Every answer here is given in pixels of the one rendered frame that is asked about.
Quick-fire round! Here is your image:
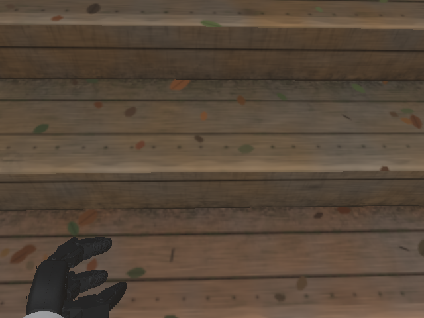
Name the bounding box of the left robot hand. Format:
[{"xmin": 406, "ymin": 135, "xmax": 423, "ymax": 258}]
[{"xmin": 26, "ymin": 237, "xmax": 127, "ymax": 318}]

